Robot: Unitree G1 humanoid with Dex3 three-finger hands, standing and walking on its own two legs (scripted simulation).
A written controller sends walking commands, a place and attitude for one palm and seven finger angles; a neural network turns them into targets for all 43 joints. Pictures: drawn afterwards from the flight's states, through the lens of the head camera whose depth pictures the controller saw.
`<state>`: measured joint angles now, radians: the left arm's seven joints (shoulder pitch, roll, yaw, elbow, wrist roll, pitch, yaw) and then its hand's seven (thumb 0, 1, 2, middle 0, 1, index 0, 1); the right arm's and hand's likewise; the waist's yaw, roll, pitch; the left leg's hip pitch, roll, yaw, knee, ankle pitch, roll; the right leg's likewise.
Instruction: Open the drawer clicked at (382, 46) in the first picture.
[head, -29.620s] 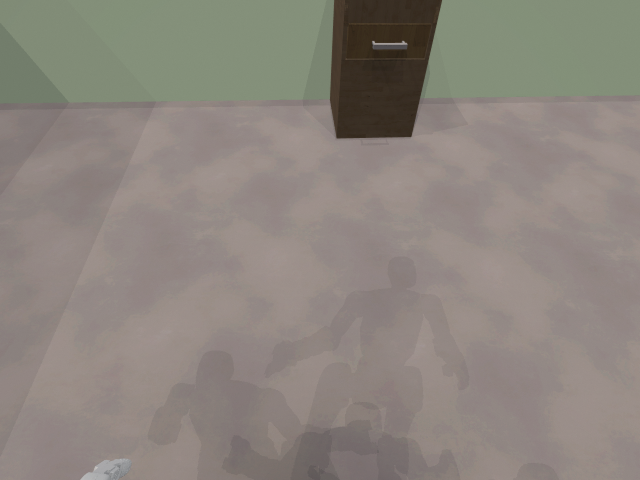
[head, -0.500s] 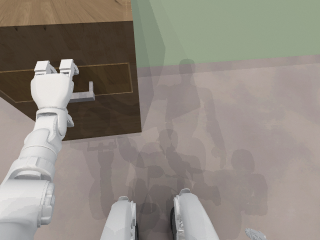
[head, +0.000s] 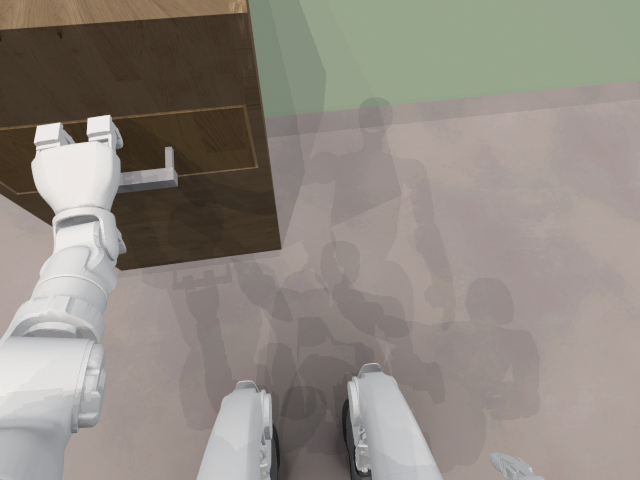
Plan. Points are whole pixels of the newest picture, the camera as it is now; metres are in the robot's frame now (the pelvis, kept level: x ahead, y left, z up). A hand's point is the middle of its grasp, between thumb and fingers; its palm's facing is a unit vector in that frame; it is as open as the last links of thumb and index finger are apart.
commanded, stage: lower the fingers behind the handle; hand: left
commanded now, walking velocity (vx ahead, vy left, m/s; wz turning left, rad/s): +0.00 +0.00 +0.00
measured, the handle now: (119, 171) +0.54 +0.27 -0.09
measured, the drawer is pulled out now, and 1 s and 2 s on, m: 0.00 0.00 0.00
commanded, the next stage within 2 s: close the thumb around the handle in 1.44 s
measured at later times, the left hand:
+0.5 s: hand (130, 209) +0.48 +0.25 -0.10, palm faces +0.01 -0.02 -1.00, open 14.0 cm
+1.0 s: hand (132, 213) +0.48 +0.25 -0.11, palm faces +0.00 -0.03 -1.00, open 14.0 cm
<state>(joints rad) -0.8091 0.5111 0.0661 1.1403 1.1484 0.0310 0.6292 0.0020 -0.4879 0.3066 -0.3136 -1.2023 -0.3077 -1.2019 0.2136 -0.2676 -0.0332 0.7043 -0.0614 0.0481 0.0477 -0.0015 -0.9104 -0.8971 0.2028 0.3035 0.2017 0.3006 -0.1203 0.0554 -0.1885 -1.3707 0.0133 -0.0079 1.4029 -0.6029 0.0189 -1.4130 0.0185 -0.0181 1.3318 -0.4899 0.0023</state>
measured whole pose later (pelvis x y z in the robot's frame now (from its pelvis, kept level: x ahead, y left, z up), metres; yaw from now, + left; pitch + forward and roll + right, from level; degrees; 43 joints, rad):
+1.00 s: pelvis -0.01 +0.00 -0.05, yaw -1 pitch +37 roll -4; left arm -0.77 0.51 0.09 1.02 1.17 -0.11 0.57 0.00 -0.49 0.31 -0.28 -1.19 -0.28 -1.19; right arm 0.24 -0.26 -0.05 0.73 -0.08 0.04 0.06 0.00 -0.91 -0.90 0.20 0.30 0.20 0.30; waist -0.11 0.05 -0.21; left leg -1.57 0.02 -0.02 1.60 -0.67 0.03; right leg -1.60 0.02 -0.03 1.51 -0.54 0.01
